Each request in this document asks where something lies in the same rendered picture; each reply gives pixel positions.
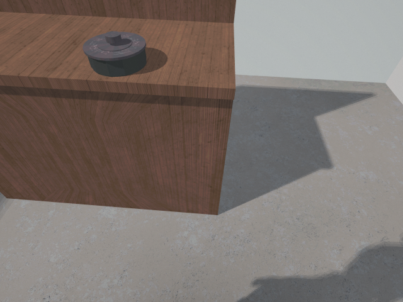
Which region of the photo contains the table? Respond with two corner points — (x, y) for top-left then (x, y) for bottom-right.
(0, 0), (236, 215)

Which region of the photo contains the pot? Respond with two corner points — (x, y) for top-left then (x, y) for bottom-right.
(88, 49), (147, 77)

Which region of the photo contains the lid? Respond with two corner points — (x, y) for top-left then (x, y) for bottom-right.
(82, 32), (146, 61)

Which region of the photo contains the knob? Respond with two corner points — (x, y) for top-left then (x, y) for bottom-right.
(105, 31), (122, 44)

